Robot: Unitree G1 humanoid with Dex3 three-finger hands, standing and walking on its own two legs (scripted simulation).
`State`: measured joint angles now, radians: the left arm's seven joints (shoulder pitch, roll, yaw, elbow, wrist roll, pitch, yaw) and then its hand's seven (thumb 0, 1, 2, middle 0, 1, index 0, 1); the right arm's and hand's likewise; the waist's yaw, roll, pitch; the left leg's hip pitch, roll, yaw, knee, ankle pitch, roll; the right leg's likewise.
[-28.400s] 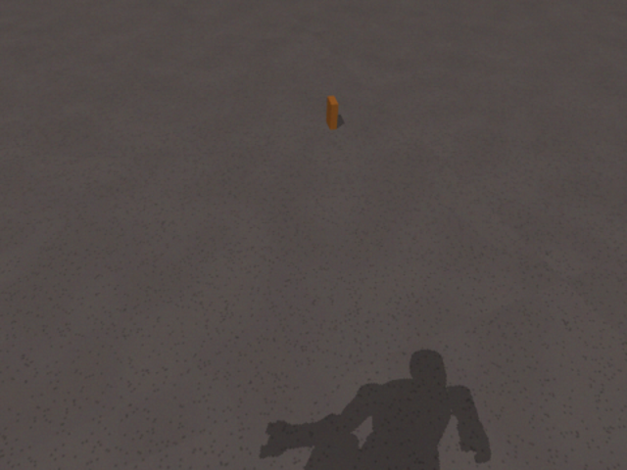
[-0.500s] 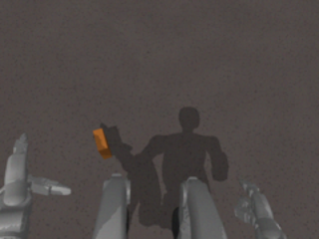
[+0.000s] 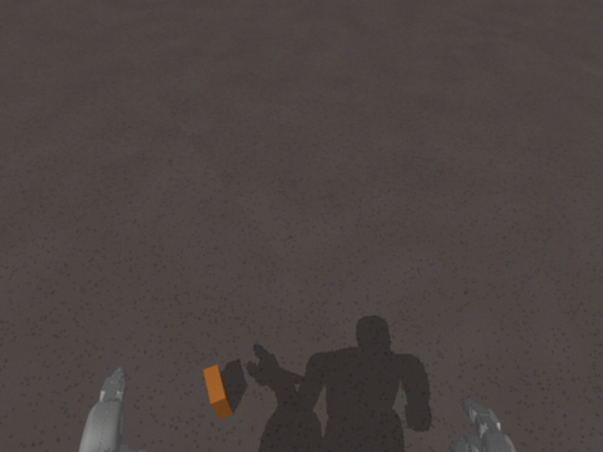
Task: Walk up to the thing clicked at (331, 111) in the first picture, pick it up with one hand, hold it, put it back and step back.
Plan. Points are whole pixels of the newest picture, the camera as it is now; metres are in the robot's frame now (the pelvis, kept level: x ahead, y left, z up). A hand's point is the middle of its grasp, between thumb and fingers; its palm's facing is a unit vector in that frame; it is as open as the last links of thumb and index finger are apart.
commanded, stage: home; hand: left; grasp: from the side
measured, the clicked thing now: (218, 392) +0.41 +0.22 -0.62
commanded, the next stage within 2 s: stand in 1.76 s
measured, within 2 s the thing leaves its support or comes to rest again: neither
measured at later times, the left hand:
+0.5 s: hand out of the picture +0.16 +0.17 -0.04, palm faces +0.12 -0.95 -0.28, open 17.5 cm
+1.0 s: hand out of the picture +0.16 +0.17 -0.03, palm faces +0.12 -0.95 -0.28, open 17.4 cm
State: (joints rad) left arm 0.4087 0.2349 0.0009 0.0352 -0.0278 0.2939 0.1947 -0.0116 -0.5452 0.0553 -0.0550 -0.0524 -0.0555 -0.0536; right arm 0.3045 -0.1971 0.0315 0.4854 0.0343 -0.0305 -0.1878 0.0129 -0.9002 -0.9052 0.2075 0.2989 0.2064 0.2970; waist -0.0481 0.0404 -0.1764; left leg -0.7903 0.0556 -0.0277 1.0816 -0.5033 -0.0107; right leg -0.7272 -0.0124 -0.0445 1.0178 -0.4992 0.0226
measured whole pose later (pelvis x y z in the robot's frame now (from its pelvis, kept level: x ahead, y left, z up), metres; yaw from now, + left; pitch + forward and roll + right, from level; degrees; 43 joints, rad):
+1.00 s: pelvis -0.01 -0.02 +0.02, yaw +1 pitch +7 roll -2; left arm 0.46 0.20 -0.01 0.01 -0.02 0.26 0.13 -0.01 -0.54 0.06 -0.05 -0.06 -0.05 -0.06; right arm 0.28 -0.20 0.03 0.51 0.01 -0.13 -0.18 0.02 -0.90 -0.90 0.21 0.30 0.21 0.30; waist -0.02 0.03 -0.11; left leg -0.62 0.05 -0.03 0.94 -0.44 -0.03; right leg -0.57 -0.01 -0.05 0.91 -0.45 0.00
